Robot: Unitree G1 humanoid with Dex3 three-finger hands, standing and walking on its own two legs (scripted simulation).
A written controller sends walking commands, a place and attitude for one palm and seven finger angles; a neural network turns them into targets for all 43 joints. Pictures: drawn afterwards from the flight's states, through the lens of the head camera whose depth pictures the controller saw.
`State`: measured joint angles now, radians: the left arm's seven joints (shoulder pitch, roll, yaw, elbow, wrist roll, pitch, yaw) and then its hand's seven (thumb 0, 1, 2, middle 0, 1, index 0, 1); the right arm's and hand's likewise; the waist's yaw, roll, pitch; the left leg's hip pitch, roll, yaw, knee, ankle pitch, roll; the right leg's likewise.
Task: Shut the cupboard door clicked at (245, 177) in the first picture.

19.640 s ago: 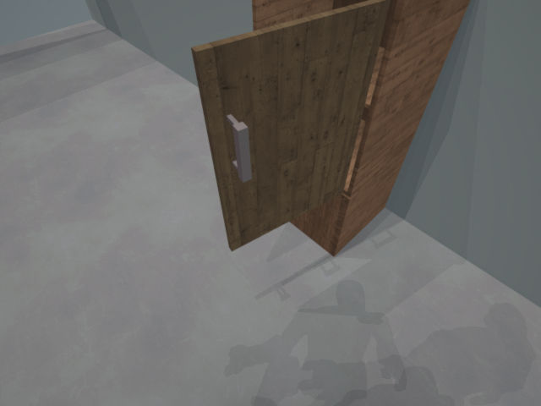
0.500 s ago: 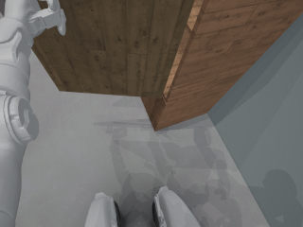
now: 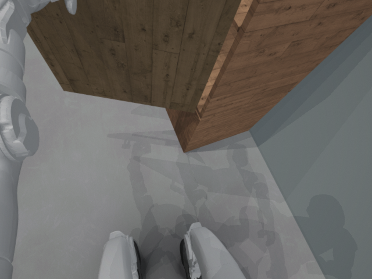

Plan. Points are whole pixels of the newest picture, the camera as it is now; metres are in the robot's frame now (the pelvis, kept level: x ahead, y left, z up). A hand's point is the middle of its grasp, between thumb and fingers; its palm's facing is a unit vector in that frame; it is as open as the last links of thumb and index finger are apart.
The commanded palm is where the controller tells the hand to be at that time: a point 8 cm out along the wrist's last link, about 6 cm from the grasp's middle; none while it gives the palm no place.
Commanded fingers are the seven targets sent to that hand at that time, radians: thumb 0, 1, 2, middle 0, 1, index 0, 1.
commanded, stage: pull the fist back off the door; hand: left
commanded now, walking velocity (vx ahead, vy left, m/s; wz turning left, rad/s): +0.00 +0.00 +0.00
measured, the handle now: out of the picture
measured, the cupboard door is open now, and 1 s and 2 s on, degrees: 62 58 58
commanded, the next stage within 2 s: draw the hand back to the body in 0.90 s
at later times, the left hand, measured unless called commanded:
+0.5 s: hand out of the picture +0.60 +0.08 +0.15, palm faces +0.01 -1.00 -0.01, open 3.1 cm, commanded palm +0.56 +0.13 +0.15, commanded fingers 0.00 0.90 0.90 -1.30 -1.50 -1.30 -1.50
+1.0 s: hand (80, 25) +0.53 +0.09 +0.15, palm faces +0.01 -1.00 -0.02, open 3.1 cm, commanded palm +0.51 +0.14 +0.15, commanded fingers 0.00 0.90 0.90 -1.30 -1.50 -1.30 -1.50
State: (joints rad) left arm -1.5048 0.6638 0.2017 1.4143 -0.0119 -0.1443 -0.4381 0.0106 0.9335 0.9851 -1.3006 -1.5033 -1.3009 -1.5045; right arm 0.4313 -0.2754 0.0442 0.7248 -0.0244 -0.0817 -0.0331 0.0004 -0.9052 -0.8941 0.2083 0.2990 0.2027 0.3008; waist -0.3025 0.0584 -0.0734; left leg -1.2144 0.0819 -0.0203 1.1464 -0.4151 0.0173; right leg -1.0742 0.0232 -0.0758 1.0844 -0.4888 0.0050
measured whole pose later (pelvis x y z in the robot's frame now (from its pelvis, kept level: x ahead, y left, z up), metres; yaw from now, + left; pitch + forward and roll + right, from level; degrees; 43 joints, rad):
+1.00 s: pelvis +0.03 -0.02 +0.04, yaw +2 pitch +17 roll -1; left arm -0.92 0.26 0.24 1.13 -0.07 -0.35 -0.03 0.02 0.89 0.90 -1.30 -1.50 -1.30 -1.50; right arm 0.33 -0.26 -0.02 0.65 0.00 0.01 0.04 0.00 -0.91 -0.89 0.20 0.30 0.20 0.30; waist -0.14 0.05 -0.11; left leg -0.83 0.06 0.01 0.91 -0.39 -0.02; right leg -0.72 0.01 -0.05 0.90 -0.48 -0.02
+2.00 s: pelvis +0.04 -0.01 +0.10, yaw +3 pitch -4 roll +0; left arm 0.21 0.31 0.20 -0.16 -0.08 -0.03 0.07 0.01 0.89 0.90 -0.74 -0.89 -0.74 -0.89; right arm 0.16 -0.22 0.06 0.60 0.03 0.00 -0.07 0.01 -0.91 -0.89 0.21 0.30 0.20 0.30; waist 0.05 0.07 0.01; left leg -0.15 0.01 0.04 0.40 -0.19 0.00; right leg -0.05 -0.02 -0.03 0.39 -0.28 0.01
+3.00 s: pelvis +0.03 +0.00 +0.10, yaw +2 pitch +1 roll +0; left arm 0.54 0.40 0.38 -0.41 -0.08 -0.12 0.10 0.01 0.88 0.90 -0.21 -0.31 -0.21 -0.31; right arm 0.16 -0.25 -0.02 0.57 0.03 0.05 -0.10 0.01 -0.91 -0.89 0.20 0.30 0.20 0.30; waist 0.01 0.07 -0.02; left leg -0.28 0.01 0.05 0.48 -0.21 0.02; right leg -0.18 -0.03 -0.02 0.45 -0.29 0.03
